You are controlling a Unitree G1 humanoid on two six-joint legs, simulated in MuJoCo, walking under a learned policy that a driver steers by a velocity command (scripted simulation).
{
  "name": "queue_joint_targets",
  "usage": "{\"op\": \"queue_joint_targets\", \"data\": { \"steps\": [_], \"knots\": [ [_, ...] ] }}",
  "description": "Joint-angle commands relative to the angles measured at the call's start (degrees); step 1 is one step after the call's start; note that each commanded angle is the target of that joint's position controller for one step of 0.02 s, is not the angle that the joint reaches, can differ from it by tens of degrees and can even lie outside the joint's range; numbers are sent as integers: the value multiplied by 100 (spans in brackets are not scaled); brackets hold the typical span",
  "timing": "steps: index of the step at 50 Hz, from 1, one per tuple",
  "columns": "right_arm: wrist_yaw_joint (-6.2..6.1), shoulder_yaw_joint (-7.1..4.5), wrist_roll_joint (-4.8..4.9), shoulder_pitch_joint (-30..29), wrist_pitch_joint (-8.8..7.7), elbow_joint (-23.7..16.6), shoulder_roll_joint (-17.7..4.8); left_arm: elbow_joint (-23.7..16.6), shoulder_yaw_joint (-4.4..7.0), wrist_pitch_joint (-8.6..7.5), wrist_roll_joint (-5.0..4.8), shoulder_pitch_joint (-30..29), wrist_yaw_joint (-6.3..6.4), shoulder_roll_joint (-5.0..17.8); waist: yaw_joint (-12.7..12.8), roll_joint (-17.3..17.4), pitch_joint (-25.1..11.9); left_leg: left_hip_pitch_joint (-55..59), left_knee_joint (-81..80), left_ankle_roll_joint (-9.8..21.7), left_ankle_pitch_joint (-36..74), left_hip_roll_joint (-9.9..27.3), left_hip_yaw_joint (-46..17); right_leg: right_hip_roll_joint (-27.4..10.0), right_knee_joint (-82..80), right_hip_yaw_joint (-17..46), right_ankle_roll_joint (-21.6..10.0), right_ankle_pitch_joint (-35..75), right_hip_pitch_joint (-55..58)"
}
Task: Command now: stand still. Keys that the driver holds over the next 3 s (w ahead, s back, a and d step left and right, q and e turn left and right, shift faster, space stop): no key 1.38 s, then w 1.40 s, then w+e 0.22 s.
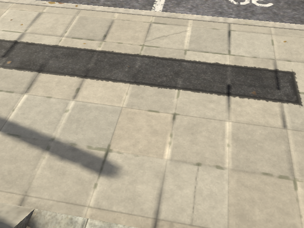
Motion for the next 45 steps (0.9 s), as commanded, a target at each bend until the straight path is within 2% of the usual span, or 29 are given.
{"op": "queue_joint_targets", "data": {
  "steps": [1, 17, 43, 44, 45],
  "knots": [
    [-38, -55, -7, 563, -9, 82, -420, 51, 89, -40, -2, 680, 14, 430, 49, 7, 160, -550, -400, 166, 808, -60, 155, -335, -376, 439, -113, 2147, 362],
    [-31, -29, -3, 750, -5, 212, -242, 215, 37, -25, -14, 953, 15, 249, 57, 26, 392, -498, -440, 234, 415, -84, 135, -334, -449, 446, -109, 1280, 38],
    [-8, 12, 17, 1017, -31, 203, -157, 322, -26, -30, -19, 1148, 54, 141, 44, -3, 417, -465, -422, 311, 562, -127, 107, -357, -378, 390, -56, 1253, -73],
    [-26, 25, 8, 1026, -31, 199, -138, 299, -33, -28, -71, 1154, 40, 101, 32, -43, 373, -398, -423, 305, 590, -87, 89, -361, -397, 379, -47, 1154, -91],
    [-31, 29, 7, 1031, -30, 206, -138, 289, -33, -26, -73, 1137, 36, 102, 34, -13, 411, -403, -423, 308, 599, -91, 83, -362, -405, 376, -43, 1113, -121]
  ]
}}
Next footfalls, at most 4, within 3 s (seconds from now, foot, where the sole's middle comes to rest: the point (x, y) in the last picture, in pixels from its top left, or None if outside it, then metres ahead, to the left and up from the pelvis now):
2.08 right None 0.27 -0.08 -0.93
2.54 left None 0.53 0.18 -1.16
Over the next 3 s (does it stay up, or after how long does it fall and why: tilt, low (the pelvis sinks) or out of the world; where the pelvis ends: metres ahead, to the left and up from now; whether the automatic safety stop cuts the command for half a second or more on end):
stays up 0.68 0.10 -0.50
